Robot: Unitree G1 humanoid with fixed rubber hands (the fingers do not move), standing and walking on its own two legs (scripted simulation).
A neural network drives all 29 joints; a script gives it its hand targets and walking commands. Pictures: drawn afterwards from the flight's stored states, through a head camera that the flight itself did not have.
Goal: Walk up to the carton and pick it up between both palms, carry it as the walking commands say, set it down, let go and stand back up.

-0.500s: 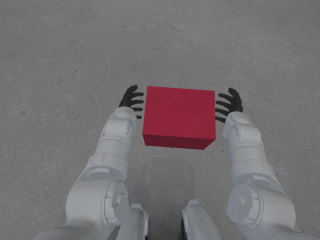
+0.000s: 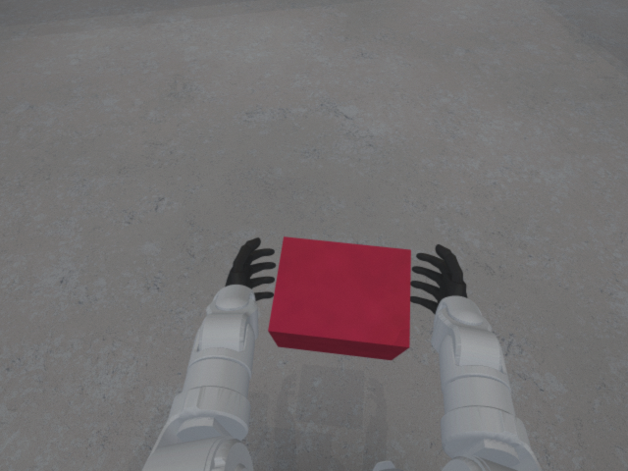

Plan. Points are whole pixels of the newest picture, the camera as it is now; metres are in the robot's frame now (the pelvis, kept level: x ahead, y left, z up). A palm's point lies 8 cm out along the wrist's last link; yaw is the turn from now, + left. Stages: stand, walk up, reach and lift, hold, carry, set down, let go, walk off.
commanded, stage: reach and lift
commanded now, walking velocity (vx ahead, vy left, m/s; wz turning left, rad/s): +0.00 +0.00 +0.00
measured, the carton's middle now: (340, 301) +0.40 -0.05 -0.09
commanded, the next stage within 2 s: none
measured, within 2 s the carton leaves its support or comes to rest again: neither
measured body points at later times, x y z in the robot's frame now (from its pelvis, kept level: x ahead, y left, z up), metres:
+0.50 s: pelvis +0.00 +0.00 +0.03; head -0.01 +0.01 +0.48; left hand +0.37 +0.10 +0.06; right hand +0.33 -0.18 +0.07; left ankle +0.04 +0.11 -0.70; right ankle +0.05 -0.14 -0.70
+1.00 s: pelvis +0.00 +0.00 +0.03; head -0.05 +0.00 +0.48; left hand +0.36 +0.10 +0.10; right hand +0.32 -0.18 +0.10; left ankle +0.04 +0.11 -0.70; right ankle +0.05 -0.14 -0.70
